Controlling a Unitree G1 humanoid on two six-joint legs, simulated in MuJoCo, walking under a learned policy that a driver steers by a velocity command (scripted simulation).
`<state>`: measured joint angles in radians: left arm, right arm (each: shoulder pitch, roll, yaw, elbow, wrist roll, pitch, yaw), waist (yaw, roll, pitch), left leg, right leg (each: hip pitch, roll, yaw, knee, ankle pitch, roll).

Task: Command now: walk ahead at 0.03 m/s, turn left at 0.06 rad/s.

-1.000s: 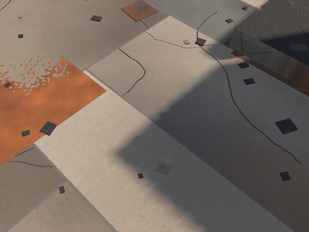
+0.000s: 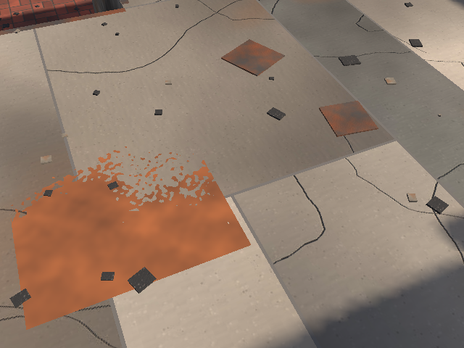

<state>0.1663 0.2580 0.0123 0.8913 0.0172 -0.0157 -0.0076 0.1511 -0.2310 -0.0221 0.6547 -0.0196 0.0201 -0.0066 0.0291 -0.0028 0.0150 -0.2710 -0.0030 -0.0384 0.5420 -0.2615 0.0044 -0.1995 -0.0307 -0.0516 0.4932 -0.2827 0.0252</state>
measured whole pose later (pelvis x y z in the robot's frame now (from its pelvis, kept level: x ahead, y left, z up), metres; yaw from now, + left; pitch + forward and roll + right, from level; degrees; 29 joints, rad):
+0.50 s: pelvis +0.05 -0.02 -0.01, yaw +0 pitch +0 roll +0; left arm 0.24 0.27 0.03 1.04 -0.01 -0.07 -0.01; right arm 0.29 -0.26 -0.06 0.81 0.01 -0.01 -0.03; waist 0.01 0.02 -0.01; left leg -0.26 -0.01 -0.04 0.68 -0.40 -0.01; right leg -0.19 0.00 -0.04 0.57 -0.37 -0.04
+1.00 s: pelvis +0.13 -0.01 +0.00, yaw -1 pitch +0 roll +0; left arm 0.21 0.24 0.02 1.08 0.01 0.01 0.03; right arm 0.08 -0.22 -0.04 0.90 0.00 -0.01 -0.01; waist 0.03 -0.01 0.03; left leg -0.31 -0.02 0.03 0.53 -0.22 0.03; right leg -0.06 -0.01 0.00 0.47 -0.41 0.00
